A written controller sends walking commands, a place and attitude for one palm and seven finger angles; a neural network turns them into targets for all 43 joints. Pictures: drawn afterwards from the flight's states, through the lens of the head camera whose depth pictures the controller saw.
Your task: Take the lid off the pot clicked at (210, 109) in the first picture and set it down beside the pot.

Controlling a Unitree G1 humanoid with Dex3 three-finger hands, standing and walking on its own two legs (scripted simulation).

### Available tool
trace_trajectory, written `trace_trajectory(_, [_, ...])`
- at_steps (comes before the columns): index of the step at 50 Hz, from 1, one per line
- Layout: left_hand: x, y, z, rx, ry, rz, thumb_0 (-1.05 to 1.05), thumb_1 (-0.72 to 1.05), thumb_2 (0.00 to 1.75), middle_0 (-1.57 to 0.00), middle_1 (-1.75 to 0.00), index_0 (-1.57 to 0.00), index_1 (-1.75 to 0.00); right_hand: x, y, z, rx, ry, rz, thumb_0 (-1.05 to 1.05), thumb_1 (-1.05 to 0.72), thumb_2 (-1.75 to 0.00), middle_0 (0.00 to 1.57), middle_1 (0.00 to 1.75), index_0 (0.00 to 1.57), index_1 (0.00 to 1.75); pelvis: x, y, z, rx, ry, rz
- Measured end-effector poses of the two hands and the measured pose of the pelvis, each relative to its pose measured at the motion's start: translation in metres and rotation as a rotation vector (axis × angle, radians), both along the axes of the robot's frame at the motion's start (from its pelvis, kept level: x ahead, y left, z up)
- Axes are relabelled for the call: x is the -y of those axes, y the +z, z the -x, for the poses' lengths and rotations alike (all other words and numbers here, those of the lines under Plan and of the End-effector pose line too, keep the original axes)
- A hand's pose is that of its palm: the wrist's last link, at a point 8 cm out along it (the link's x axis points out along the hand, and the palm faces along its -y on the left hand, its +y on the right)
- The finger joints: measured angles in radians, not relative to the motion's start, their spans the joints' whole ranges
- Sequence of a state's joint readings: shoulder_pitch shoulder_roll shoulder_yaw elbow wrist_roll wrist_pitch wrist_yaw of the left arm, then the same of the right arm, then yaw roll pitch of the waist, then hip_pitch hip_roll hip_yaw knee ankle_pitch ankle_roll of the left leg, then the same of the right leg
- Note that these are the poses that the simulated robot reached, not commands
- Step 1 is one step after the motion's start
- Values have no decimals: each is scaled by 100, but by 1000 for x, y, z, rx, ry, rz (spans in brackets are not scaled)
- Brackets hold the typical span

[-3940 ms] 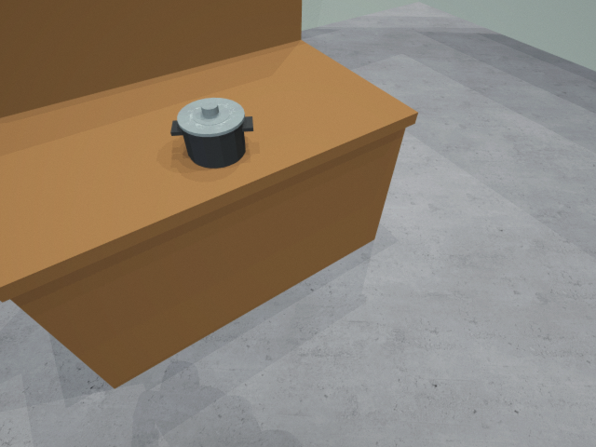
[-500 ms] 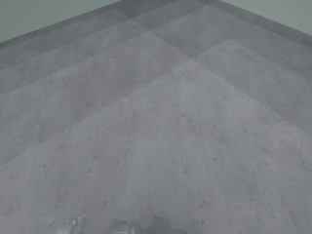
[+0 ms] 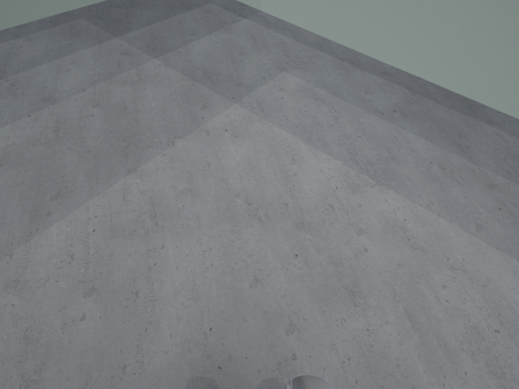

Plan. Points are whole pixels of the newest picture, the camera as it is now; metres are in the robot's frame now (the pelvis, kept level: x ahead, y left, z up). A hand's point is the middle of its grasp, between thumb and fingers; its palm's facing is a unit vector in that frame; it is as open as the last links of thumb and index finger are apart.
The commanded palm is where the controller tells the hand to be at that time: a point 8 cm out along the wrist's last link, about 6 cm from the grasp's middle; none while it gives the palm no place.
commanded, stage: walk to a spot facing it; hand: left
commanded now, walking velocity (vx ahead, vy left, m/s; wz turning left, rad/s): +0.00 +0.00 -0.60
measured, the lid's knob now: out of the picture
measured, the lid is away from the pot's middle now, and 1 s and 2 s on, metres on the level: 0.00 0.00 0.00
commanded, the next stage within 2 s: turn to face it in 0.82 s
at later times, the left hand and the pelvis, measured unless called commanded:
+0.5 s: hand out of the picture +0.12 +0.12 -0.15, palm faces -0.23 -0.94 -0.25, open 7.4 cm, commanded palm none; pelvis +0.01 -0.06 +0.00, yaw -16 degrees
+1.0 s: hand (210, 305) +0.29 +0.11 -0.17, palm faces -0.46 -0.86 -0.21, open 7.4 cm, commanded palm none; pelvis +0.14 -0.05 +0.00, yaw -31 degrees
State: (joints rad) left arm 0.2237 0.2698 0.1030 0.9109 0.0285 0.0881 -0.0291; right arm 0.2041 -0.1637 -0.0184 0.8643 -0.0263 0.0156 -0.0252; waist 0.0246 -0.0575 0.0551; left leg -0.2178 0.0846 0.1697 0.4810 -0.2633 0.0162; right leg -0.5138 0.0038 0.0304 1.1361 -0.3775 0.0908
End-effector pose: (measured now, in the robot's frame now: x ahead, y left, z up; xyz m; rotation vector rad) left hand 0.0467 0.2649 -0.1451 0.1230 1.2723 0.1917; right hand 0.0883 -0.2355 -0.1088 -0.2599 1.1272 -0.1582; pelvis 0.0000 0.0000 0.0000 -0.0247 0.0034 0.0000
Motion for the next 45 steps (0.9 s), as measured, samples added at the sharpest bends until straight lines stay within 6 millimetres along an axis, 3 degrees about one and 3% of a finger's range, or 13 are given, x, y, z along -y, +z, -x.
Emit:
trace_trajectory(7, [17,5,-23,-34,-114,-18,1,91,90,-19,-30,-20,-30,17,-13,52,-62,-136,-33,1,-90,-89,21,30,20,30,9,-1,4,-3,-92,-3])
trace_trajectory(14, [64,10,-75,76,-263,-73,0,91,90,-19,-30,-20,-30,58,-50,116,-157,-282,-79,1,-90,-89,21,30,20,30,40,-18,10,1,-179,-20])
trace_trajectory(18, [84,23,-83,120,-279,-79,0,91,90,-20,-30,-20,-30,73,-47,129,-203,-314,-83,1,-91,-89,20,30,20,30,50,-11,8,6,-206,-33])
trace_trajectory(26, [100,26,-78,47,-337,-49,0,91,90,-20,-30,-20,-30,89,-25,93,-75,-346,-77,1,-91,-89,20,30,20,30,59,3,-11,3,-290,-49])
trace_trajectory(35, [78,3,-84,-80,-322,-11,0,90,90,-20,-30,-20,-30,77,-11,10,43,-329,-38,1,-91,-89,20,30,20,30,44,-3,-63,3,-358,-23])
trace_trajectory(39, [64,-17,-111,-140,-351,-3,0,91,90,-20,-30,-20,-30,65,-11,-16,102,-352,-2,1,-91,-89,20,30,20,30,34,-15,-90,7,-417,-15])
trace_trajectory(45, [75,-6,-191,-108,-466,-5,1,91,90,-19,-30,-20,-30,38,-8,5,13,-473,-35,1,-90,-89,20,30,20,30,36,-2,-120,4,-499,-8])
